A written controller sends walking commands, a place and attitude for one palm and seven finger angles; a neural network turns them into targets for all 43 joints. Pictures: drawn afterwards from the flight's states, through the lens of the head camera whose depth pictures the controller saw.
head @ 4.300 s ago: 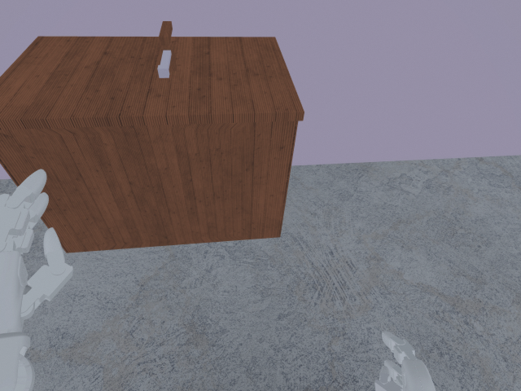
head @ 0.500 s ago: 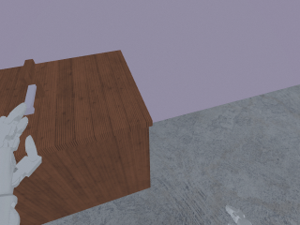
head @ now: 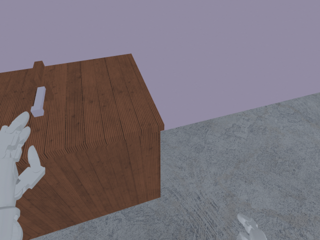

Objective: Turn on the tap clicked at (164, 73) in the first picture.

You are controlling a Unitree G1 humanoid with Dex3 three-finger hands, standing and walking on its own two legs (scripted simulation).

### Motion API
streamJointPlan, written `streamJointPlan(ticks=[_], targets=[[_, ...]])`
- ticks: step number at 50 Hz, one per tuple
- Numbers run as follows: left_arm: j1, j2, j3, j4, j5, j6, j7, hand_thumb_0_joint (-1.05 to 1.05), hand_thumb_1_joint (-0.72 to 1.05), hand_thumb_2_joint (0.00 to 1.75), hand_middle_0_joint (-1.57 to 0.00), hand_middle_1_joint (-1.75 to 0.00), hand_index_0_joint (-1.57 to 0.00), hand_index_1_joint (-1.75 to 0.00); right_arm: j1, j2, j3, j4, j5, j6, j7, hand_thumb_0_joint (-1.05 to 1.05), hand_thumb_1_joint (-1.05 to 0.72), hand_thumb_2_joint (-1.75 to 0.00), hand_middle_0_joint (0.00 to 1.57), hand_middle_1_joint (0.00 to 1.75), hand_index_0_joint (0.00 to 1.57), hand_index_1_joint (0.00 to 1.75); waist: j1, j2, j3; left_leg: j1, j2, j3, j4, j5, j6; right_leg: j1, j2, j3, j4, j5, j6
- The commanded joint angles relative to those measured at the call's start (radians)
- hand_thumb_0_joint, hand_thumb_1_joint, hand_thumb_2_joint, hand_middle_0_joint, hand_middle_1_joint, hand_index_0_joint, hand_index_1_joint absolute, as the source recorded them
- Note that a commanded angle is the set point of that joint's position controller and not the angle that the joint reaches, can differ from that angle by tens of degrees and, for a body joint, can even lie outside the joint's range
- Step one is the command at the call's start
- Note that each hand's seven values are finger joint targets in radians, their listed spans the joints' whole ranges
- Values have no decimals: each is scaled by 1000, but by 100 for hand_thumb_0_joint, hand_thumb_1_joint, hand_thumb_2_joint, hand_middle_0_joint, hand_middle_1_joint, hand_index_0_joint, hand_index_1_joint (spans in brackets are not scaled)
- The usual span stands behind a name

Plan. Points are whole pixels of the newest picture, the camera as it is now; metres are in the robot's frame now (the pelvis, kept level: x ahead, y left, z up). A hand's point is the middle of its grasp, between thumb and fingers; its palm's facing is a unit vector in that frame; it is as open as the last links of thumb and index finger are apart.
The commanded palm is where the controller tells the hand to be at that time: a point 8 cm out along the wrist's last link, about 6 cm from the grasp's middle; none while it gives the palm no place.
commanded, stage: look again from close up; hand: left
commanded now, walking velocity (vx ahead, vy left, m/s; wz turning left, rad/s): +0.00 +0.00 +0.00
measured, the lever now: (37, 111) +0.48 +0.45 +0.04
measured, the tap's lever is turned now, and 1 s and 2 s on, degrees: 0 0 0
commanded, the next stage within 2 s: shuffle to correct the standing spot in 0.30 s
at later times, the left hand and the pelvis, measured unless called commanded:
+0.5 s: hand (7, 145) +0.24 +0.32 +0.17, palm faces +0.46 -0.83 -0.32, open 7.4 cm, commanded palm +0.18 +0.34 +0.18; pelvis +0.03 +0.05 +0.00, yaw +1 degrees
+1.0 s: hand (26, 135) +0.28 +0.31 +0.16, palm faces +0.40 -0.84 -0.36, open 7.4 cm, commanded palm +0.23 +0.35 +0.18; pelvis +0.07 +0.07 -0.02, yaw +0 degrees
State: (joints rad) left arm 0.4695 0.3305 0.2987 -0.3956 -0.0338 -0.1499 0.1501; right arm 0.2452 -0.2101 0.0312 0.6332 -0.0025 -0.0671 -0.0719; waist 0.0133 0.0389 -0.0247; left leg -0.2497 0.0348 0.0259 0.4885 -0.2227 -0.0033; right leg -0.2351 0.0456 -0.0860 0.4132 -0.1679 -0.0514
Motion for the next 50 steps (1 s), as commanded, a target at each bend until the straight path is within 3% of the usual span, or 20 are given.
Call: streamJointPlan(ticks=[1,2,3,4,5,7,10,12,14,15,18,21,25,29,33,42,44,46,48,50], targets=[[-1152,1010,698,-460,143,-159,11,0,90,90,-20,-30,-20,-30,36,-128,-77,-151,-19,-112,-12,0,-90,-90,20,30,20,30,19,-274,197,-152,25,0,39,3,32,-132,-131,204,-251,7,191],[-624,423,304,84,56,-120,-36,0,90,90,-20,-30,-20,-30,-53,-25,-33,-110,6,-102,0,0,-90,-90,20,30,20,30,6,-253,-71,-31,-53,-12,105,14,46,-49,-225,221,-173,-112,75],[-334,316,248,60,5,-121,-33,0,90,90,-20,-30,-20,-30,-87,-60,-58,-168,16,-115,1,0,-90,-90,20,30,20,30,63,-203,34,-31,-44,-12,121,-24,23,-71,-225,337,-274,-163,90],[-287,212,147,48,-4,-122,-44,0,90,90,-20,-30,-20,-30,-69,-100,-66,-181,16,-120,15,0,-90,-90,20,30,20,30,42,-107,-33,-19,-42,-24,65,-59,24,18,-252,310,-236,-209,43],[-252,143,89,-8,-18,-146,-56,0,90,90,-20,-30,-20,-30,-101,-92,-64,-191,21,-131,29,0,-90,-90,20,30,20,30,45,77,-86,21,-43,-16,-12,-56,28,44,-240,287,-188,-213,22],[-183,148,54,-179,-21,-177,-56,0,90,90,-20,-30,-20,-30,-79,-111,-62,-173,14,-141,53,0,-90,-90,20,30,20,30,39,104,-131,43,-27,-42,-104,-32,31,97,-172,222,-123,-198,39],[-74,186,90,-233,-19,-175,-42,0,90,90,-20,-30,-20,-30,-114,-113,-56,-191,16,-150,57,0,-90,-90,20,30,20,30,43,75,-63,-96,49,-144,-239,-163,56,139,-100,133,-11,-194,41],[-100,248,171,-256,-7,-180,-33,0,90,90,-20,-30,-20,-30,-116,-115,-58,-201,15,-149,50,0,-90,-90,20,30,20,30,40,-13,-41,-185,79,-194,-282,-200,63,199,-71,101,46,-115,46],[-126,282,227,-261,-14,-183,-28,0,90,90,-20,-30,-20,-30,-115,-117,-63,-211,12,-150,39,0,-90,-90,20,30,20,30,33,-71,-53,-144,67,-186,-236,-83,58,195,-81,97,35,-37,43],[-176,328,268,-288,-15,-188,-24,0,90,90,-20,-30,-20,-30,-119,-116,-60,-213,9,-151,33,0,-90,-90,20,30,20,30,27,-15,-51,-138,70,-190,-250,-78,51,189,-79,94,50,-37,44],[-232,270,225,-261,-17,-200,-35,0,90,90,-20,-30,-20,-30,-102,-109,-60,-205,5,-161,29,0,-90,-90,20,30,20,30,24,87,-29,-126,76,-187,-246,-39,36,177,-80,88,68,5,37],[-274,215,153,-278,-13,-202,-43,0,90,90,-20,-30,-20,-30,-90,-111,-62,-187,0,-174,41,0,-90,-90,20,30,20,30,15,89,-76,9,60,-150,-169,199,-2,136,-80,80,49,82,28],[-198,124,65,-255,-5,-177,-46,0,90,90,-20,-30,-20,-30,-78,-123,-77,-179,-3,-165,63,0,-90,-90,20,30,20,30,5,77,-114,66,41,-132,-101,267,-12,112,-89,73,59,93,11],[-169,168,111,-259,0,-157,-39,0,90,90,-20,-30,-20,-30,-91,-126,-77,-190,-3,-126,63,0,-90,-90,20,30,20,30,2,66,-80,34,52,-159,-97,239,-9,78,-70,50,111,38,7],[-156,222,182,-287,-12,-154,-35,0,90,90,-20,-30,-20,-30,-108,-116,-71,-215,0,-92,55,0,-90,-90,20,30,20,30,2,60,-82,30,52,-153,-54,341,-11,89,-71,34,150,71,-1],[-104,213,181,-334,-29,-149,-28,0,90,90,-20,-30,-20,-30,-102,-123,-79,-222,17,-75,61,0,-90,-90,20,30,20,30,-2,-25,-138,-45,-21,-75,187,375,-13,178,-184,183,208,274,-78],[-112,219,188,-341,-29,-149,-23,0,90,90,-20,-30,-20,-30,-100,-127,-83,-214,19,-67,62,0,-90,-90,20,30,20,30,-9,-38,-127,-56,-26,-85,180,317,-6,151,-198,197,232,244,-81],[-132,218,187,-357,-30,-146,-21,0,90,90,-20,-30,-20,-30,-96,-130,-82,-208,21,-59,60,0,-90,-90,20,30,20,30,-26,69,-97,26,10,-149,75,375,-4,29,-137,119,342,170,-36],[-133,223,186,-372,-21,-144,-29,0,90,90,-20,-30,-20,-30,-88,-126,-84,-218,11,-60,61,0,-90,-90,20,30,20,30,-37,207,-51,245,109,-296,-54,606,21,-226,-28,-2,438,-210,31],[-182,240,190,-401,-12,-139,-31,0,90,90,-20,-30,-20,-30,-95,-127,-86,-219,-3,-62,68,0,-90,-90,20,30,20,30,-42,210,-41,375,137,-329,-49,743,10,-347,-25,-2,485,-306,23]])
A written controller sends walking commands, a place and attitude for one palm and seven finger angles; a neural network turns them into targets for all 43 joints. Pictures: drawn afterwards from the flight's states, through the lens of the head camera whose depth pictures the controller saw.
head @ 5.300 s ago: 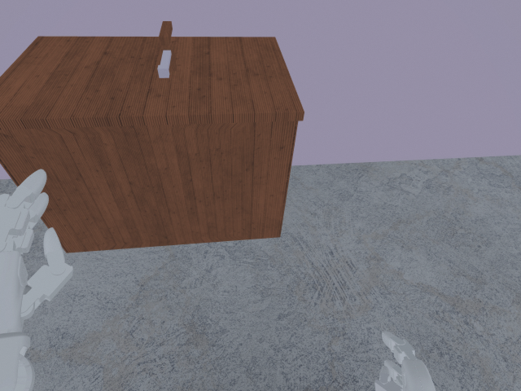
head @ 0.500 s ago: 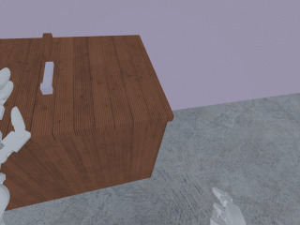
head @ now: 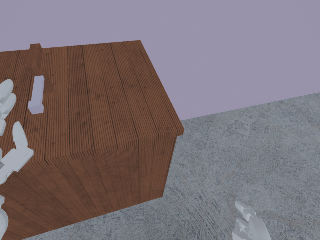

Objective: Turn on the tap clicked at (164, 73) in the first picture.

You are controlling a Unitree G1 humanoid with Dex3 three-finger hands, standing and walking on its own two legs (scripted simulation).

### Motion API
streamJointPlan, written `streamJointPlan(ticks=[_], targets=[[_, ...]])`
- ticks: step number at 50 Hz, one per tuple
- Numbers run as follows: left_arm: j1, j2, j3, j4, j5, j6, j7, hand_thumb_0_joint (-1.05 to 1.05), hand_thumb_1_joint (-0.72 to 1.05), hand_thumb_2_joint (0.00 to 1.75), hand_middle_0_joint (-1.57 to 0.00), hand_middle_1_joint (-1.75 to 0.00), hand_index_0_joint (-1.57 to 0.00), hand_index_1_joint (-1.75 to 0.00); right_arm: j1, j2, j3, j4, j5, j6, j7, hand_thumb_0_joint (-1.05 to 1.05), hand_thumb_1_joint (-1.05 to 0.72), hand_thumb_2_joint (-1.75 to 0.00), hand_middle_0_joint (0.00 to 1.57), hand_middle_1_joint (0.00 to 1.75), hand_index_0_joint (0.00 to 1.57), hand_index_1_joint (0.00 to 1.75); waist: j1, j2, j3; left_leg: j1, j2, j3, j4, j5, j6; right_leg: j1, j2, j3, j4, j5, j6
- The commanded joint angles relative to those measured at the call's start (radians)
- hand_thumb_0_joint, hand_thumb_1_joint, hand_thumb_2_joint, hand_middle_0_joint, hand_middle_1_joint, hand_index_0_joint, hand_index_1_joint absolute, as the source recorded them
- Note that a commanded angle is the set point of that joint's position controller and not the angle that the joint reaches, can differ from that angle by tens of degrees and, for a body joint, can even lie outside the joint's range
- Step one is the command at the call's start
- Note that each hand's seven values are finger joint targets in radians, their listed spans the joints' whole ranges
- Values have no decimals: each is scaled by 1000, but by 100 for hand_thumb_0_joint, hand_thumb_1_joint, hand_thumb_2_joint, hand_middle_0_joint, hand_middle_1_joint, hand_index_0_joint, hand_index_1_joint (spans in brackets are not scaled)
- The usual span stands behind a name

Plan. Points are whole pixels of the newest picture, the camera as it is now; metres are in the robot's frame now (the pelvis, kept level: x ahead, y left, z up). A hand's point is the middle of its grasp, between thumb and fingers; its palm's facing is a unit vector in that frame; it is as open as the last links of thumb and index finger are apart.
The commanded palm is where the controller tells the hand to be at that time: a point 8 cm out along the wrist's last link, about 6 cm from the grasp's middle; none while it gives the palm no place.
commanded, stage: shuffle to correct the standing spot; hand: left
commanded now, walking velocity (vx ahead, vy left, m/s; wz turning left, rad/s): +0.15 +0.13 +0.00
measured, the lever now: (36, 107) +0.41 +0.38 +0.06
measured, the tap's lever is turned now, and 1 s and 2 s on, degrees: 0 0 0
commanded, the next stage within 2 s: come to a stop and stand still in 0.54 s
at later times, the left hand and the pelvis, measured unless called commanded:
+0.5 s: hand (18, 134) +0.24 +0.28 +0.19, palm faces +0.40 -0.83 -0.38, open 7.4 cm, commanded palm +0.18 +0.32 +0.20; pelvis +0.03 +0.04 +0.01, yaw +2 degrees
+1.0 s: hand out of the picture +0.30 +0.35 +0.19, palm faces +0.43 -0.84 -0.34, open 7.4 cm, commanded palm +0.23 +0.38 +0.20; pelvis +0.07 +0.10 +0.02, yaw +1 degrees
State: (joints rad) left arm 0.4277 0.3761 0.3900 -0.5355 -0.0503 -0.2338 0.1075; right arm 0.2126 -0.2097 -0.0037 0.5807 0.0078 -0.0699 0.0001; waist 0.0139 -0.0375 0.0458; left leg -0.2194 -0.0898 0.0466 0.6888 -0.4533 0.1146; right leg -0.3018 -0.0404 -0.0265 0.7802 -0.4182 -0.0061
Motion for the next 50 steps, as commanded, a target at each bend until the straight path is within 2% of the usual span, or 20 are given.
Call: streamJointPlan(ticks=[1,5,6,7,8,10,14,21,23,26,28,32,33,35,36,38,41,43,46,50], targets=[[-118,176,88,-220,8,-50,11,0,90,90,-20,-30,-20,-30,-57,-125,-51,-164,-17,-56,-3,0,-90,-90,20,30,20,30,-42,233,-95,328,258,-325,-243,956,-109,-274,55,-63,106,-38,-26],[-39,166,108,-144,-3,-40,14,0,90,90,-20,-30,-20,-30,-87,-122,-41,-181,4,-48,-8,0,-90,-90,20,30,20,30,6,144,-125,-41,190,-139,-111,769,-89,211,50,-111,-269,209,-48],[-10,174,122,-115,-3,-44,15,0,90,90,-20,-30,-20,-30,-90,-124,-44,-180,7,-47,-11,0,-90,-90,20,30,20,30,28,63,-162,-247,151,-122,61,626,-96,441,-10,-34,-319,338,-90],[6,201,137,-106,-10,-45,16,0,90,90,-20,-30,-20,-30,-68,-114,-57,-186,14,-47,-11,0,-90,-90,20,30,20,30,27,-147,-233,-398,52,-38,393,390,-101,544,-228,279,-360,350,-197],[6,203,159,-95,-33,-55,12,0,90,90,-20,-30,-20,-30,-71,-144,-68,-191,7,-50,-11,0,-90,-90,20,30,20,30,8,-177,-194,-458,23,-81,599,0,-87,380,-410,558,-494,210,-262],[-4,216,171,-106,-22,-56,10,0,90,90,-20,-30,-20,-30,-59,-147,-74,-175,5,-26,-7,0,-90,-90,20,30,20,30,-3,-89,-37,-456,111,-198,640,-29,-104,80,-423,609,-591,-180,-257],[-62,160,92,-115,0,-56,-1,0,90,90,-20,-30,-20,-30,-69,-91,-23,-130,-9,-14,-7,0,-90,-90,20,30,20,30,-33,-36,-36,-286,165,-83,425,198,-109,-121,-255,166,-559,45,-151],[-98,171,86,-172,15,-41,37,0,90,90,-20,-30,-20,-30,-86,-80,-42,-122,-24,-112,-58,0,-90,-90,20,30,20,30,12,-68,-101,11,65,129,-126,187,-89,1,-183,91,-435,21,-96],[-108,177,101,-200,11,-48,36,0,90,90,-20,-30,-20,-30,-71,-96,-57,-132,-12,-120,-61,0,-90,-90,20,30,20,30,-1,-35,-115,49,81,78,-224,195,-82,46,-147,74,-311,93,-64],[-64,174,110,-208,9,-56,33,0,90,90,-20,-30,-20,-30,-59,-145,-77,-162,12,-113,-54,0,-90,-90,20,30,20,30,-4,198,-150,187,329,-265,-294,530,43,-161,21,-63,70,-10,13],[-42,192,132,-184,12,-45,27,0,90,90,-20,-30,-20,-30,-64,-125,-71,-148,2,-107,-47,0,-90,-90,20,30,20,30,-10,277,-117,136,340,-254,-282,605,82,-182,4,-59,95,-135,3],[-54,150,110,-189,14,-47,26,0,90,90,-20,-30,-20,-30,-81,-122,-58,-145,14,-111,-21,0,-90,-90,20,30,20,30,5,227,-139,-74,244,-69,-140,464,-4,139,23,-89,-279,151,-17],[-45,168,120,-175,17,-45,28,0,90,90,-20,-30,-20,-30,-78,-114,-52,-141,14,-108,-18,0,-90,-90,20,30,20,30,7,114,-166,-174,198,-33,-9,406,-26,283,-20,-10,-356,291,-42],[-38,191,132,-136,4,-26,31,0,90,90,-20,-30,-20,-30,-79,-88,-50,-151,18,-112,-11,0,-90,-90,20,30,20,30,1,-219,-168,-375,52,22,343,71,-110,354,-307,413,-439,597,-211],[-33,132,88,-132,-11,-25,26,0,90,90,-20,-30,-20,-30,-61,-110,-68,-147,23,-105,-6,0,-90,-90,20,30,20,30,-3,-275,-118,-395,94,-53,401,-19,-117,318,-342,410,-438,653,-240],[-35,168,140,-141,-6,-27,39,0,90,90,-20,-30,-20,-30,-76,-88,-35,-127,18,-97,-13,0,-90,-90,20,30,20,30,-3,-152,-61,-289,174,-115,168,-58,-100,179,-295,264,-355,658,-202],[-101,141,94,-175,-1,-33,41,0,90,90,-20,-30,-20,-30,-97,-66,-12,-98,-1,-88,-35,0,-90,-90,20,30,20,30,-37,112,-134,78,88,-14,-283,408,-115,96,-61,-28,-139,443,-32],[-191,151,63,-246,16,-39,44,0,90,90,-20,-30,-20,-30,-98,-100,-43,-124,-11,-107,-35,0,-90,-90,20,30,20,30,-7,284,-162,203,342,-320,-330,790,-9,-84,26,4,81,-57,8],[-212,160,65,-262,7,-16,30,0,90,90,-20,-30,-20,-30,-119,-82,-35,-129,-19,-122,-32,0,-90,-90,20,30,20,30,-15,241,-109,97,373,-403,-422,593,25,-73,28,54,129,-109,8],[-80,186,105,-348,21,-31,32,0,90,90,-20,-30,-20,-30,-99,-90,-46,-144,-3,-144,1,0,-90,-90,20,30,20,30,2,293,-202,210,296,-177,-269,834,-57,32,35,-14,-222,75,-9]])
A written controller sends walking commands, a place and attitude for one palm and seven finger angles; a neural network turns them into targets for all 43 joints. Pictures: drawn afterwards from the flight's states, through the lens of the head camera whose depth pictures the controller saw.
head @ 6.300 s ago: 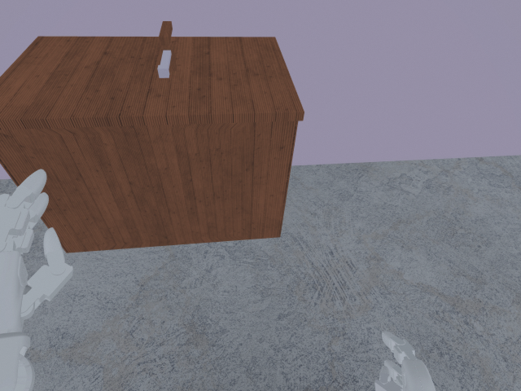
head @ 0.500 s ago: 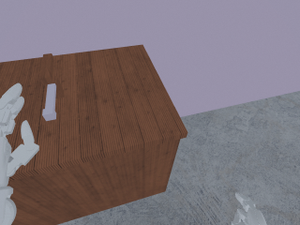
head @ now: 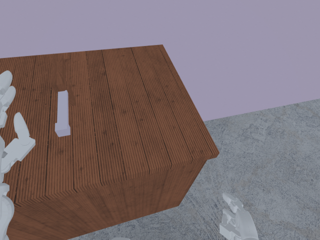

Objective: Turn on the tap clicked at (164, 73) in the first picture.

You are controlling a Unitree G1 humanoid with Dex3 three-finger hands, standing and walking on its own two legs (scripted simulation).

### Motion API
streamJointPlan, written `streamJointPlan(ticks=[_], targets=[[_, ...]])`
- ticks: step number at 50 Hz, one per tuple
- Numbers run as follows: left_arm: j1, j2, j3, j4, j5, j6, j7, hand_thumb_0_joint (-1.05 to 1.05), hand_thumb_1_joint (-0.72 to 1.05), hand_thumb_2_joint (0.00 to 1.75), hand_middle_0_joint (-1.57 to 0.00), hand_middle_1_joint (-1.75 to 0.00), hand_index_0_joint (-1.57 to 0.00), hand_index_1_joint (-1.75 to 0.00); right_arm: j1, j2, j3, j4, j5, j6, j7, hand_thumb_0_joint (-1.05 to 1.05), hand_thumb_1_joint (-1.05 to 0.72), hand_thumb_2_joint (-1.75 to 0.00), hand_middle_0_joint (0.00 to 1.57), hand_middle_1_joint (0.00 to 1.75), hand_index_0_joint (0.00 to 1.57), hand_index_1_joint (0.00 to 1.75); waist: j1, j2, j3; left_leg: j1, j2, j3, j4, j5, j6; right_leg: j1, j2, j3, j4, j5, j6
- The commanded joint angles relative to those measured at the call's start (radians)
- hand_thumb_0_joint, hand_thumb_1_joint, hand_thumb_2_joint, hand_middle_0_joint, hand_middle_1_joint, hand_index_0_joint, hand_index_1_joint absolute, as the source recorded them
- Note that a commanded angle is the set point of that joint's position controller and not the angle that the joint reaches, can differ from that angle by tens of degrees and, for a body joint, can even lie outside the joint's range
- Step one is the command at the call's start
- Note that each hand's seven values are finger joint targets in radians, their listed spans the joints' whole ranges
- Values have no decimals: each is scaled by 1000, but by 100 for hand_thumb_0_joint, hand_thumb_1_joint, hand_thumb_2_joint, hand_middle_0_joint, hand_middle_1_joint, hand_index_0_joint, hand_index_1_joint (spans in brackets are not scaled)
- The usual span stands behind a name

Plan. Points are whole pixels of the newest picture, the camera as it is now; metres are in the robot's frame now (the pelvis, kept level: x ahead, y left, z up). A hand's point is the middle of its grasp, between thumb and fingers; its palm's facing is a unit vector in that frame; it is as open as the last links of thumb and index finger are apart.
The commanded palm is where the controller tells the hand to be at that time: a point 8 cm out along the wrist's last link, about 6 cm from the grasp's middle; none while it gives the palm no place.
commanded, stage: come to a stop and stand still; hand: left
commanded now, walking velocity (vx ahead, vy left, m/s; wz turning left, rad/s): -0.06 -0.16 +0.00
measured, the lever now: (62, 129) +0.35 +0.28 +0.05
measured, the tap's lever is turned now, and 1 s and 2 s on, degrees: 0 0 0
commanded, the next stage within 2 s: look again from close up in 1.32 s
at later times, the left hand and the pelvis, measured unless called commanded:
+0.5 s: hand (47, 164) +0.21 +0.22 +0.15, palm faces +0.33 -0.87 -0.36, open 7.4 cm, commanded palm +0.16 +0.26 +0.18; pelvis +0.00 -0.02 +0.00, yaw +0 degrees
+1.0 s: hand (4, 150) +0.22 +0.29 +0.16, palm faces +0.38 -0.86 -0.35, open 7.4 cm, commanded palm +0.16 +0.32 +0.18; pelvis +0.00 +0.04 +0.01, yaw +1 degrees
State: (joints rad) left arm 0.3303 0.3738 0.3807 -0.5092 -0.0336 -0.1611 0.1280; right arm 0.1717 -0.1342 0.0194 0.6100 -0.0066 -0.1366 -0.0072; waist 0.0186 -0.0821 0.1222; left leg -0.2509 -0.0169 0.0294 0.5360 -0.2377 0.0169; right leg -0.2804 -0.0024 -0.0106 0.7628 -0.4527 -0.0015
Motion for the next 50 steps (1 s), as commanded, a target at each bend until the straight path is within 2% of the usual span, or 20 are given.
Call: streamJointPlan(ticks=[1,5,8,9,10,11,12,13,15,16,19,24,25,26,30,36,43,45,46,50], targets=[[84,168,105,-339,-4,-103,5,0,90,90,-20,-30,-20,-30,-46,-167,-65,-179,9,-70,13,0,-90,-90,20,30,20,30,-11,328,-284,197,215,-166,-113,567,23,67,4,-39,-278,150,-19],[190,209,180,-215,-18,-84,1,0,90,90,-20,-30,-20,-30,-48,-166,-58,-194,21,-35,-1,0,-90,-90,20,30,20,30,-19,194,-254,-22,159,-113,-104,280,-29,279,-36,-5,-408,464,-24],[200,150,144,-106,-48,-51,-5,0,90,90,-20,-30,-20,-30,-25,-178,-69,-192,32,-15,-22,0,-90,-90,20,30,20,30,-24,32,-213,-15,100,-73,-90,46,-19,160,-87,87,-426,382,-53],[181,153,140,-98,-52,-45,-3,0,90,90,-20,-30,-20,-30,-29,-178,-68,-189,33,-11,-29,0,-90,-90,20,30,20,30,-27,35,-201,17,90,-66,-79,18,-16,103,-106,117,-455,331,-59],[-581,870,243,-409,-89,-172,13,0,90,90,-20,-30,-20,-30,220,-226,143,-306,65,28,-130,0,-90,-90,20,30,20,30,-58,242,-179,91,33,-42,-184,280,-5,236,16,-28,-454,298,20],[-327,425,363,-12,-33,-120,-12,0,90,90,-20,-30,-20,-30,43,-148,-35,-234,63,-18,-106,0,-90,-90,20,30,20,30,-3,101,-185,79,136,-58,-116,196,-9,65,-35,-15,-398,174,-1],[-216,336,247,47,-34,-97,-17,0,90,90,-20,-30,-20,-30,10,-182,-29,-196,28,-35,-62,0,-90,-90,20,30,20,30,-3,43,-166,27,108,-59,-117,151,-4,78,-18,5,-404,234,-5],[-197,380,236,108,-40,-89,-10,0,90,90,-20,-30,-20,-30,-13,-246,-38,-203,19,-43,-50,0,-90,-90,20,30,20,30,23,50,-138,47,88,-44,-90,143,1,31,-41,59,-427,316,-22],[-146,315,161,123,-46,-101,-29,0,90,90,-20,-30,-20,-30,-25,-241,-43,-179,26,-63,-25,0,-90,-90,20,30,20,30,25,111,-224,64,66,-27,-65,79,6,47,-79,97,-420,322,-26],[-41,231,90,113,-47,-111,-36,0,90,90,-20,-30,-20,-30,32,-232,-45,-197,30,-70,-13,0,-90,-90,20,30,20,30,35,96,-222,42,61,-24,-53,99,14,75,-91,87,-421,361,-15],[73,151,-4,2,-64,-141,-28,0,90,90,-20,-30,-20,-30,18,-226,-43,-204,46,-108,24,0,-90,-90,20,30,20,30,60,59,-217,31,41,-19,-32,119,19,92,-111,84,-422,414,17],[-7,294,122,-140,-53,-187,8,0,90,90,-20,-30,-20,-30,-12,-228,-41,-189,32,-128,4,0,-90,-90,20,30,20,30,43,0,-182,17,18,-52,-22,38,6,24,-135,124,-470,219,-28],[-50,387,189,-170,-52,-185,19,0,90,90,-20,-30,-20,-30,-37,-234,-38,-177,32,-117,-1,0,-90,-90,20,30,20,30,36,49,-173,30,21,-64,-23,7,5,-16,-137,138,-479,158,-39],[-50,321,148,-136,-52,-184,16,0,90,90,-20,-30,-20,-30,-22,-220,-40,-169,28,-109,-9,0,-90,-90,20,30,20,30,24,57,-173,14,24,-69,-31,-6,6,-5,-143,130,-485,120,-45],[-69,323,140,-123,-64,-172,23,0,90,90,-20,-30,-20,-30,-28,-228,-44,-155,30,-105,-11,0,-90,-90,20,30,20,30,18,196,-170,24,30,-101,-35,-26,4,-24,-146,142,-493,97,-59],[-20,167,23,-126,-59,-172,4,0,90,90,-20,-30,-20,-30,-22,-231,-54,-152,29,-117,0,0,-90,-90,20,30,20,30,19,140,-203,58,73,-138,-139,42,8,52,-89,36,-406,235,-32],[-22,162,50,-102,-33,-146,-2,0,90,90,-20,-30,-20,-30,-54,-217,-53,-165,24,-82,-3,0,-90,-90,20,30,20,30,8,114,-175,-3,119,-177,-227,17,8,102,-58,1,-367,265,-9],[-28,212,100,-125,-28,-142,2,0,90,90,-20,-30,-20,-30,-72,-213,-49,-168,23,-70,-6,0,-90,-90,20,30,20,30,9,144,-200,21,121,-181,-229,51,2,109,-54,5,-357,278,-10],[-25,168,67,-137,-27,-145,-5,0,90,90,-20,-30,-20,-30,-64,-201,-45,-173,15,-63,-7,0,-90,-90,20,30,20,30,8,153,-210,16,124,-178,-225,78,2,126,-56,-5,-362,300,-12],[-15,216,105,-222,-26,-137,-5,0,90,90,-20,-30,-20,-30,-81,-202,-43,-191,18,-60,-6,0,-90,-90,20,30,20,30,11,204,-255,72,121,-166,-199,178,-17,140,-59,-1,-354,339,-17]])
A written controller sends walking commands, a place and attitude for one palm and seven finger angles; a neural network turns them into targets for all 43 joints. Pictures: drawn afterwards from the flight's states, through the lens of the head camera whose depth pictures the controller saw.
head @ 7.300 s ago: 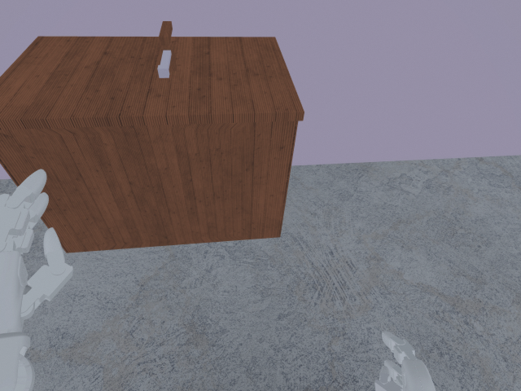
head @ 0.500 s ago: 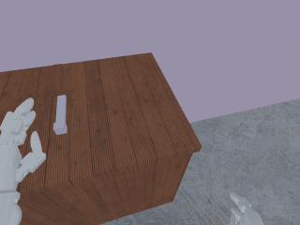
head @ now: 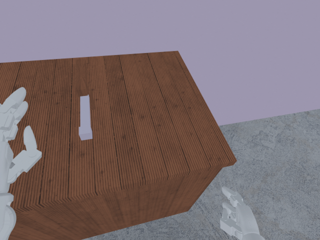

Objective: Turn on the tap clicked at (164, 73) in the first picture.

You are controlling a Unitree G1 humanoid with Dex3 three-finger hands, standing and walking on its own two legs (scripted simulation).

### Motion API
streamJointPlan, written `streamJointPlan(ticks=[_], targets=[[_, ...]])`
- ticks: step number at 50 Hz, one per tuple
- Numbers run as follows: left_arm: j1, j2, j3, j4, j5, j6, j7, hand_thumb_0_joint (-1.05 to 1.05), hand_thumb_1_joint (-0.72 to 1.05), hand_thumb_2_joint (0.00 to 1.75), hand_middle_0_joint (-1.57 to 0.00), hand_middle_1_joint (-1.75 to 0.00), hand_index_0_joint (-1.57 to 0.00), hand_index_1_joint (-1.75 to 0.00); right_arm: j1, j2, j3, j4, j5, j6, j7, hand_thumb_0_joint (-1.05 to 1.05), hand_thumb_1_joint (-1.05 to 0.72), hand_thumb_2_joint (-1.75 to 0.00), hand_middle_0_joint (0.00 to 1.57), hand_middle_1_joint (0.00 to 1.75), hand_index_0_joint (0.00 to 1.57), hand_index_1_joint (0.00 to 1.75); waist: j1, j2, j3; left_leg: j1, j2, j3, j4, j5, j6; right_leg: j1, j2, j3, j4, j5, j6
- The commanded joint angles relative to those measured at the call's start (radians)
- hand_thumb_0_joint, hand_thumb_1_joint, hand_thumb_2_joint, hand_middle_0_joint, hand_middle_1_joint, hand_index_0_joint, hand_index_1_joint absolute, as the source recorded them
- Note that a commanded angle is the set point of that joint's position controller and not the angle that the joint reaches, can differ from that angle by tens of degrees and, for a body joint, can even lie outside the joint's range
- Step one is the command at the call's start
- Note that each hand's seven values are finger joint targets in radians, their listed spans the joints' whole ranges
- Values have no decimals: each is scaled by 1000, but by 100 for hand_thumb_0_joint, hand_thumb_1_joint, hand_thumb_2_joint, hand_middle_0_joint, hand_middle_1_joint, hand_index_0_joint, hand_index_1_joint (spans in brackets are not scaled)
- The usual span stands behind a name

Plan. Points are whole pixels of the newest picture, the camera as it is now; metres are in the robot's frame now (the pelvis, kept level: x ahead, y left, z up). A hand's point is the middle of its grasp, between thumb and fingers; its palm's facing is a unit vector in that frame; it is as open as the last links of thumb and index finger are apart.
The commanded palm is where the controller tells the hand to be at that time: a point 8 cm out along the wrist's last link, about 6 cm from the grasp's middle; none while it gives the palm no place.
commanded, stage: come to a stop and stand still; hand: left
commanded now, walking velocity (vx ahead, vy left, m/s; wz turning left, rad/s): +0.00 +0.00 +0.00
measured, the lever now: (85, 132) +0.35 +0.23 +0.04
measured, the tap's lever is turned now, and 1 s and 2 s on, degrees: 0 0 0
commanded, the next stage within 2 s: look again from close up in 0.32 s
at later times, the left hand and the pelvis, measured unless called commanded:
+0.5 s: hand (47, 152) +0.22 +0.23 +0.16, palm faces +0.32 -0.86 -0.39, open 7.4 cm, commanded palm +0.17 +0.28 +0.18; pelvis +0.01 +0.00 +0.00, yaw -1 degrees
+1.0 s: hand (59, 152) +0.22 +0.21 +0.16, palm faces +0.34 -0.87 -0.36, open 7.4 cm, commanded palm +0.17 +0.25 +0.18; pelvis +0.01 -0.03 +0.00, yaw -1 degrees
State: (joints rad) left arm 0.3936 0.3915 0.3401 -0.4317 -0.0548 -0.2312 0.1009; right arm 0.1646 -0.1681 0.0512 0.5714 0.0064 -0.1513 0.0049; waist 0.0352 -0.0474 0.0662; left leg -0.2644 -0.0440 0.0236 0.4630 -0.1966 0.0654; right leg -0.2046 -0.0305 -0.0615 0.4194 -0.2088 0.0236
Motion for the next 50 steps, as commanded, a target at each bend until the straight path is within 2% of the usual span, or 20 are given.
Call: streamJointPlan(ticks=[1,5,6,10,11,15,16,20,21,25,26,30,31,35,36,40,41,45,46,50], targets=[[-69,149,104,-313,-6,-71,16,0,90,90,-20,-30,-20,-30,-64,-161,-72,-154,-3,-43,-18,0,-90,-90,20,30,20,30,-8,180,-197,80,152,-158,-129,149,-67,65,-30,40,-17,98,-41],[-21,183,142,-322,1,-60,22,0,90,90,-20,-30,-20,-30,-68,-168,-76,-155,1,-42,-17,0,-90,-90,20,30,20,30,-5,198,-215,122,158,-157,-121,230,-94,57,-26,39,-7,95,-42],[-14,131,102,-315,0,-64,15,0,90,90,-20,-30,-20,-30,-51,-164,-76,-150,-6,-35,-17,0,-90,-90,20,30,20,30,-9,169,-207,110,162,-154,-122,245,-92,58,-22,29,-14,97,-40],[19,165,143,-272,1,-45,20,0,90,90,-20,-30,-20,-30,-58,-170,-81,-152,5,-23,-23,0,-90,-90,20,30,20,30,-9,149,-200,128,163,-146,-121,273,-104,54,-26,37,-16,109,-38],[14,119,101,-260,-2,-49,11,0,90,90,-20,-30,-20,-30,-46,-170,-80,-151,-2,-15,-23,0,-90,-90,20,30,20,30,-13,142,-190,108,167,-145,-133,243,-103,52,-24,32,-23,93,-37],[2,166,135,-275,3,-39,18,0,90,90,-20,-30,-20,-30,-70,-171,-81,-161,9,-9,-31,0,-90,-90,20,30,20,30,-10,145,-187,115,160,-139,-139,195,-98,59,-31,43,-27,97,-36],[6,126,99,-268,-1,-44,11,0,90,90,-20,-30,-20,-30,-59,-169,-79,-160,1,-5,-32,0,-90,-90,20,30,20,30,-12,126,-184,91,160,-139,-144,166,-90,71,-31,38,-39,98,-36],[9,174,136,-301,0,-33,21,0,90,90,-20,-30,-20,-30,-74,-169,-79,-165,14,-10,-39,0,-90,-90,20,30,20,30,-10,133,-190,95,145,-129,-135,133,-79,89,-42,57,-44,119,-39],[14,129,98,-286,-4,-39,14,0,90,90,-20,-30,-20,-30,-60,-169,-76,-161,4,-6,-39,0,-90,-90,20,30,20,30,-13,130,-184,76,147,-129,-138,120,-73,93,-41,49,-54,117,-39],[36,181,147,-267,-7,-23,23,0,90,90,-20,-30,-20,-30,-69,-167,-78,-163,15,-9,-46,0,-90,-90,20,30,20,30,-12,111,-165,75,137,-123,-128,77,-59,85,-52,73,-78,110,-41],[31,119,92,-248,-12,-26,14,0,90,90,-20,-30,-20,-30,-56,-164,-75,-159,9,-4,-47,0,-90,-90,20,30,20,30,-19,92,-153,62,136,-117,-124,67,-53,80,-51,67,-91,109,-41],[23,155,125,-220,-12,-12,21,0,90,90,-20,-30,-20,-30,-66,-166,-79,-155,18,-6,-54,0,-90,-90,20,30,20,30,-18,94,-132,71,131,-113,-119,36,-48,53,-56,92,-113,81,-43],[22,112,85,-204,-16,-14,14,0,90,90,-20,-30,-20,-30,-56,-165,-77,-151,12,-2,-54,0,-90,-90,20,30,20,30,-21,81,-134,68,132,-108,-114,34,-42,55,-55,88,-122,85,-42],[-4,145,102,-230,-13,-4,21,0,90,90,-20,-30,-20,-30,-77,-167,-77,-154,21,-6,-57,0,-90,-90,20,30,20,30,-18,96,-137,88,128,-108,-109,54,-42,52,-58,104,-121,91,-43],[-9,111,70,-223,-15,-7,17,0,90,90,-20,-30,-20,-30,-63,-168,-76,-151,13,-2,-58,0,-90,-90,20,30,20,30,-20,90,-136,76,129,-106,-109,50,-39,59,-54,94,-126,92,-42],[-5,160,113,-248,-13,1,27,0,90,90,-20,-30,-20,-30,-79,-167,-78,-154,20,-6,-60,0,-90,-90,20,30,20,30,-14,105,-138,86,127,-107,-108,56,-40,65,-57,101,-122,96,-43],[-12,117,75,-254,-18,-5,22,0,90,90,-20,-30,-20,-30,-69,-164,-74,-152,14,-2,-60,0,-90,-90,20,30,20,30,-18,94,-146,83,130,-112,-114,59,-39,71,-48,91,-122,96,-43],[-6,162,123,-261,-24,2,28,0,90,90,-20,-30,-20,-30,-85,-160,-75,-160,19,0,-63,0,-90,-90,20,30,20,30,-17,106,-137,100,148,-121,-134,75,-47,59,-33,88,-110,99,-37],[-10,121,89,-250,-28,0,21,0,90,90,-20,-30,-20,-30,-73,-158,-73,-157,12,5,-62,0,-90,-90,20,30,20,30,-19,89,-134,88,156,-121,-139,83,-45,64,-25,76,-109,108,-34],[12,145,115,-252,-32,10,19,0,90,90,-20,-30,-20,-30,-82,-155,-79,-165,18,10,-56,0,-90,-90,20,30,20,30,-17,107,-149,104,171,-118,-131,118,-48,66,-21,81,-95,127,-30]])
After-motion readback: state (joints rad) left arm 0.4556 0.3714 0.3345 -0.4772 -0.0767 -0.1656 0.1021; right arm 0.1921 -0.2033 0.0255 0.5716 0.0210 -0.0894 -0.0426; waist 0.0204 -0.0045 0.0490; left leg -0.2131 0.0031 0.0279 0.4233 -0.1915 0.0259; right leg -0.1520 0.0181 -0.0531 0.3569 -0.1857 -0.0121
